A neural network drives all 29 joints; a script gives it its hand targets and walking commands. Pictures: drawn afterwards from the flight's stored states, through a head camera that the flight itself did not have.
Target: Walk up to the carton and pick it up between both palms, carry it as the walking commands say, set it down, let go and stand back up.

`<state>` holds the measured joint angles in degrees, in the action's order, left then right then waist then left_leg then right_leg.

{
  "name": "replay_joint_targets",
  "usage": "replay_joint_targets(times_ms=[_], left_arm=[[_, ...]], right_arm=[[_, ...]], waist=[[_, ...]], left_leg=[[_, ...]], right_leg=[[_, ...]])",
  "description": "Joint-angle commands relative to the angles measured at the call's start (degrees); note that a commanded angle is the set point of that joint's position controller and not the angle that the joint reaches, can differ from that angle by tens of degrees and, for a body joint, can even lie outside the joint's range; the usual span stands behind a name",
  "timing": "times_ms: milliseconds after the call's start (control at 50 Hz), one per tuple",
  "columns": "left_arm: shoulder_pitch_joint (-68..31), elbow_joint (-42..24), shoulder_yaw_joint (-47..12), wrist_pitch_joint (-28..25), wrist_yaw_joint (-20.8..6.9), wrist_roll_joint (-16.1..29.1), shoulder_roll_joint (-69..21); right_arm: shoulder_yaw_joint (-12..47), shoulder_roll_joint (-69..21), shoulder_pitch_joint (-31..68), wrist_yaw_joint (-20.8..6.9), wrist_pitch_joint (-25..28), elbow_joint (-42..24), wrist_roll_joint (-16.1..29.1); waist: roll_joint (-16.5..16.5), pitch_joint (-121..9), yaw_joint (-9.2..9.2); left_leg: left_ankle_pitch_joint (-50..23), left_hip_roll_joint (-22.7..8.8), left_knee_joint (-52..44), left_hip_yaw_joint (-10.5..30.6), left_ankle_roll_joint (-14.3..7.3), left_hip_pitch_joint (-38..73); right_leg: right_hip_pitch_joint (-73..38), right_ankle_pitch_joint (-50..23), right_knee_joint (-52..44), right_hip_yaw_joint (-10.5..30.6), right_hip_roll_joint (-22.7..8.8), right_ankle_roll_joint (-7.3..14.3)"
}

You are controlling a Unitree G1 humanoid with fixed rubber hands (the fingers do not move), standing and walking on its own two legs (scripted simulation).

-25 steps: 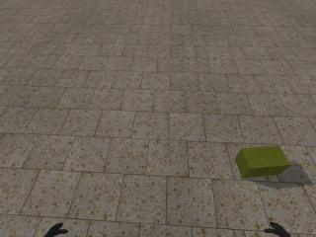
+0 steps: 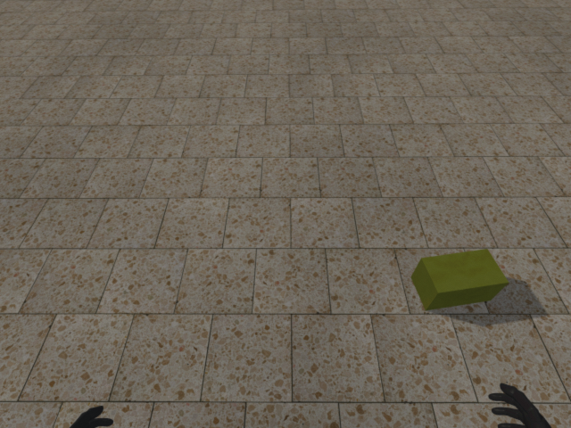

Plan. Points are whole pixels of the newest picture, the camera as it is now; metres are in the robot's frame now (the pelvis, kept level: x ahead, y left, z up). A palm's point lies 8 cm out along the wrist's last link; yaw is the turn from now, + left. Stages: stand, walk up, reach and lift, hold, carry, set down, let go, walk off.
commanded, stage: walk up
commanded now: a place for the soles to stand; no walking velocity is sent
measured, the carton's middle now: (456, 279) +0.73 -0.61 -0.70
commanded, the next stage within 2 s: none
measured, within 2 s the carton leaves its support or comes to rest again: neither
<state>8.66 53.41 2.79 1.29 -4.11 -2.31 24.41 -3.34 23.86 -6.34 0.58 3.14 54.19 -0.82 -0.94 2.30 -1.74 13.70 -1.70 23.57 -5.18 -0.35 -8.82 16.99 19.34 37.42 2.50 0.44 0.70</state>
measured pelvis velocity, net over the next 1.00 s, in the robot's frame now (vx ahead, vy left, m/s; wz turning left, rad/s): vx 0.25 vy -0.22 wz -0.60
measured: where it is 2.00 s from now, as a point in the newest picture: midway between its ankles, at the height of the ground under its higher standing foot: (377, 382)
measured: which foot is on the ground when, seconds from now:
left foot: down 0.00-0.24, up 0.26-0.50, down 0.52-0.86, up 0.88-1.00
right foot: up 0.00-0.20, down 0.22-0.52, up 0.54-0.84, down 0.86-1.00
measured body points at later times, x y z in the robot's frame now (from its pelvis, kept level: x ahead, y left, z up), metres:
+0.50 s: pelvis +0.12 -0.10 -0.01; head +0.12 -0.10 +0.44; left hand +0.31 +0.19 -0.09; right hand +0.09 -0.46 -0.10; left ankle +0.21 -0.02 -0.73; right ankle +0.09 -0.21 -0.74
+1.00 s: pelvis +0.25 -0.22 -0.02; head +0.28 -0.24 +0.43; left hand +0.56 -0.03 -0.08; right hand +0.11 -0.54 -0.10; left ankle +0.31 -0.07 -0.68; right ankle +0.23 -0.33 -0.74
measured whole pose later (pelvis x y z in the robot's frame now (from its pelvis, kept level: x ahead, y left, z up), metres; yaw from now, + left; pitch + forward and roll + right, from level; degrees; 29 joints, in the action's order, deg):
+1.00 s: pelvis +0.25 -0.22 -0.02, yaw -34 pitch -1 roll +0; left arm 14.2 36.3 4.7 -3.0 -2.7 0.5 26.7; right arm -3.3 27.5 -21.9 -0.6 4.3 38.5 -0.6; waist 0.6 5.2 2.2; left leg 23.6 -7.1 62.6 -2.2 -1.3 -24.9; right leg 20.0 15.5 36.6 -0.2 1.6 2.6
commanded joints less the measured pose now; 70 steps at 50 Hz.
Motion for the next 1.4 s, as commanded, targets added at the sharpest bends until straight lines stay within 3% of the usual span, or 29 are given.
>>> replay_joint_targets(times_ms=[0, 80, 160, 200, 220, 240, 260, 280, 340, 440, 500, 520, 540, 580, 660, 760, 840, 880, 920, 980, 1080, 1140, 1160, 1180, 1200, 1220, 1320, 1360, 1380], left_arm=[[-5.42, -11.03, 3.65, 0.28, -2.87, -0.65, 10.82], [-3.29, -12.41, 4.78, 0.04, -5.55, 0.44, 10.27], [-0.43, -12.69, 5.54, -0.50, -5.87, 0.61, 10.98], [6.17, -10.82, 6.60, -1.06, -4.68, 0.49, 13.02], [15.22, -9.32, 8.16, -1.49, -3.39, 0.72, 16.41], [18.11, -10.23, 9.65, -1.72, -2.18, 1.64, 23.54], [15.21, -11.89, 9.41, -1.87, -1.75, 2.47, 23.43], [12.48, -12.68, 8.33, -1.92, -1.34, 2.48, 20.89], [5.58, -15.97, 6.86, -2.40, -0.97, 1.80, 16.28], [6.77, -18.80, 6.27, -2.38, -1.51, 0.99, 15.54], [2.21, -20.83, 4.89, -1.88, -1.12, 0.66, 11.48], [1.56, -22.13, 3.76, -2.35, -0.71, 0.89, 6.62], [4.65, -22.85, 3.60, -2.74, 0.11, 1.00, 6.81], [8.77, -18.67, 5.01, -2.87, 0.00, 0.65, 13.01], [6.82, -17.17, 5.18, -2.91, -1.76, 1.50, 10.31], [-0.86, -19.37, 3.80, -3.19, -2.48, 1.64, 7.02], [10.62, -16.55, 5.61, -3.91, -0.71, 1.85, 11.44], [19.51, -17.35, 8.18, -4.42, 1.28, 2.60, 21.25], [14.79, -18.46, 6.45, -4.47, 1.83, 3.44, 16.62], [9.46, -20.02, 4.94, -4.99, 2.19, 2.64, 13.11], [11.57, -20.83, 4.62, -5.02, 1.32, 1.44, 14.29], [9.67, -20.80, 3.02, -4.38, 2.17, 1.70, 11.49], [9.26, -21.13, 1.94, -4.59, 2.60, 1.84, 8.51], [10.74, -21.77, 1.01, -4.73, 3.03, 2.23, 4.47], [13.08, -20.10, 1.67, -3.99, 4.16, 1.84, 8.76], [12.97, -18.55, 2.27, -3.77, 4.41, 1.99, 11.67], [16.33, -12.87, 2.77, -4.51, 3.33, 2.06, 8.67], [15.22, -12.15, 3.27, -4.93, 4.00, 1.35, 9.24], [13.70, -12.34, 3.52, -5.22, 4.28, 0.83, 11.16]], right_arm=[[-6.40, 18.93, -4.23, 1.28, 1.81, -6.67, -0.33], [-6.56, 17.40, -3.15, 0.35, 2.25, -10.98, -1.12], [-6.69, 18.79, -3.27, -0.45, 1.38, -12.44, -1.33], [-5.84, 17.59, -3.88, -0.59, 0.69, -12.57, -1.50], [-4.74, 15.20, -4.20, -0.64, 0.18, -13.60, -1.48], [-3.17, 11.29, -0.16, -0.93, 0.62, -17.63, -0.13], [-3.82, 13.66, -1.25, -0.55, 0.40, -16.79, 0.51], [-4.38, 15.49, -3.05, -0.72, 0.66, -15.69, 0.88], [-3.89, 16.20, -11.63, -1.34, 1.10, -11.32, 0.10], [-4.14, 13.51, -12.47, -1.89, 1.92, -12.98, -0.65], [-5.21, 14.08, -22.73, -1.09, 3.53, -11.40, -0.91], [-6.43, 18.59, -27.94, -0.21, 4.19, -11.75, -2.06], [-6.97, 23.10, -23.56, 0.34, 4.64, -14.22, -1.45], [-5.60, 19.35, -13.77, 0.03, 4.91, -15.85, -0.07], [-4.93, 16.64, -16.96, -0.82, 4.67, -15.58, -1.16], [-5.34, 18.21, -20.71, -1.12, 3.52, -17.22, -0.67], [-3.62, 15.42, -19.99, -1.30, 2.12, -19.01, -0.56], [-2.37, 11.63, -17.46, -1.06, 2.24, -22.42, 0.34], [-3.08, 14.27, -16.55, -0.68, 1.68, -20.69, 0.97], [-2.78, 13.20, -23.38, -1.23, 1.75, -16.50, 0.13], [-3.27, 11.01, -17.45, -1.69, 2.11, -17.72, -0.62], [-3.64, 10.60, -19.90, -1.01, 2.87, -16.18, -0.86], [-4.22, 12.56, -22.42, -0.56, 3.13, -15.80, -1.28], [-4.84, 16.94, -23.45, -0.08, 3.59, -17.07, -1.81], [-4.93, 19.31, -20.08, -0.32, 3.16, -17.61, -0.62], [-4.70, 17.30, -17.32, -0.47, 2.72, -17.51, -0.01], [-2.38, 14.62, -9.84, -0.84, 1.07, -16.98, -0.67], [-1.38, 12.45, -8.70, -1.22, 0.33, -16.94, -0.02], [-0.52, 9.59, -8.85, -1.23, 0.02, -17.26, 0.34]], waist=[[3.36, 1.17, 3.86], [9.30, 1.38, 3.67], [11.14, -0.67, 2.38], [4.50, -3.30, -1.35], [-6.56, -6.46, -6.71], [-24.24, -5.07, -8.54], [-10.84, -5.46, -4.97], [-5.40, -3.31, -2.66], [-8.91, -1.14, 1.45], [-10.36, 0.41, 1.56], [-3.57, 0.48, 9.01], [9.97, 0.62, 11.98], [13.24, 3.33, 8.03], [2.38, 5.89, 2.26], [9.90, 3.91, 4.26], [10.73, 0.84, 6.57], [1.56, -5.00, -1.78], [-12.73, -8.92, -5.29], [-2.32, -4.54, -1.80], [-7.05, -3.03, 2.98], [-10.17, -0.28, 0.87], [-5.20, -0.75, 4.53], [0.18, -2.30, 6.53], [10.59, -4.95, 6.40], [9.79, -4.08, 5.13], [5.87, -1.52, 4.07], [13.78, -1.51, 0.95], [8.70, -2.52, -0.33], [2.26, -2.64, 0.20]], left_leg=[[12.85, -28.16, -13.51, 20.26, -12.42, 8.08], [2.07, -19.14, -10.31, 0.18, -9.05, -0.13], [6.94, -17.02, -3.47, -4.65, -6.97, -6.53], [4.68, -13.66, 12.44, -8.40, -5.81, -10.05], [-0.54, -9.74, 32.02, -10.32, -4.12, -16.65], [25.17, 0.61, 46.55, -6.51, -0.98, -36.30], [20.25, -4.63, 47.16, 5.58, -0.94, -34.27], [16.45, -5.38, 44.67, 6.34, -1.33, -31.27], [13.33, -4.55, 31.93, 2.99, -0.11, -18.81], [7.13, -0.35, 17.65, 1.20, -0.50, -10.50], [4.04, 0.40, 9.21, 3.21, -2.32, 11.20], [22.65, -11.11, -2.95, 22.45, -4.61, 13.14], [36.95, -27.30, -15.82, 47.13, -9.75, 6.75], [28.93, -23.98, -14.04, 36.13, -11.93, -1.71], [-1.59, -15.83, -9.10, 9.92, -10.05, -1.72], [-17.26, -14.35, -2.16, -0.29, -9.09, -0.42], [-19.19, -11.85, 19.84, -5.13, -5.66, -8.82], [15.72, -1.93, 45.59, -0.25, -1.40, -33.94], [10.99, -5.74, 47.34, 6.25, -1.94, -31.61], [9.10, -5.86, 35.67, 2.87, -0.47, -21.53], [3.82, -2.41, 20.09, 0.00, -0.68, -14.05], [-1.89, 0.74, 10.80, 0.25, -2.16, 2.05], [1.81, -4.21, 6.04, 7.81, -4.32, 7.93], [7.26, -19.39, -2.90, 29.32, -9.31, 9.59], [7.18, -27.43, -5.80, 36.57, -16.69, 1.93], [4.91, -24.96, -4.25, 32.35, -17.61, -1.68], [-10.72, -12.94, 4.37, 9.05, -10.31, -12.12], [-4.47, -10.97, 10.31, 7.08, -6.88, -15.70], [0.39, -8.61, 15.49, 5.27, -4.20, -18.07]], right_leg=[[23.36, 1.31, 17.50, 6.45, -8.73, -1.50], [12.46, -2.65, 8.11, -0.75, -8.90, -1.80], [-0.25, -2.39, 1.62, -9.84, -3.89, 0.30], [-9.40, 0.57, -2.35, -11.67, 0.18, 1.55], [-18.72, 8.06, -8.24, -5.72, -0.34, 4.47], [-20.52, 14.94, -23.26, 31.24, -16.88, 12.92], [-15.17, 20.06, -24.81, 34.92, -20.40, 15.82], [-11.45, 22.03, -24.00, 30.15, -18.53, 15.46], [-0.12, 11.69, -21.06, 16.21, -11.57, 11.94], [6.39, 13.67, -20.07, 16.80, -10.65, 12.14], [24.11, 19.60, -6.18, 13.19, -5.51, 8.35], [29.79, 14.49, 12.92, 8.64, 2.89, 4.80], [34.72, 9.46, 26.61, 7.64, 3.79, 2.19], [27.45, 0.08, 29.59, 9.83, -1.67, 0.41], [18.19, -3.12, 17.12, 2.06, -3.51, -1.10], [8.03, -3.35, 1.82, -7.67, -1.32, 1.97], [-16.36, -4.49, -7.56, -6.37, 2.48, 4.44], [-24.09, 1.66, -18.38, 37.80, -22.98, 16.93], [-16.39, -10.87, -15.86, 26.01, -19.65, 18.06], [-4.28, -25.66, -12.64, 11.00, -11.25, 13.86], [3.65, -12.80, -14.15, 11.78, -11.02, 13.06], [14.49, -7.20, -5.70, 9.53, -8.66, 9.02], [18.61, -3.02, 1.56, 7.40, -5.64, 6.36], [21.82, 6.64, 16.72, 2.77, 1.85, 1.92], [20.30, 14.97, 21.97, 3.12, 1.66, 0.37], [17.55, 13.63, 25.14, 4.10, 0.31, -0.02], [1.18, 4.35, 5.02, -4.23, 0.15, 1.34], [-5.60, -4.27, -4.49, -3.60, 0.90, 2.33], [-6.34, -7.59, -7.70, 5.18, -4.49, 3.52]])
